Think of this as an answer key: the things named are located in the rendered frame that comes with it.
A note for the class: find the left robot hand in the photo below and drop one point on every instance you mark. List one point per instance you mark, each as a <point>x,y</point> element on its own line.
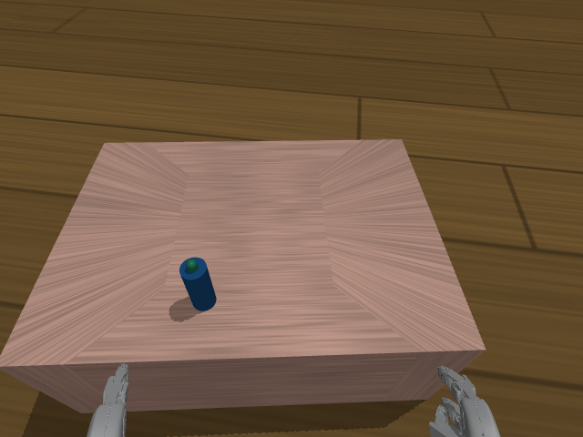
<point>109,419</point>

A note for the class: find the bottle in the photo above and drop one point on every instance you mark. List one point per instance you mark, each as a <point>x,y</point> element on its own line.
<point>196,278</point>

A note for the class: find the right robot hand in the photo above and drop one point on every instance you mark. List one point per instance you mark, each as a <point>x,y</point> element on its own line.
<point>472,418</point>

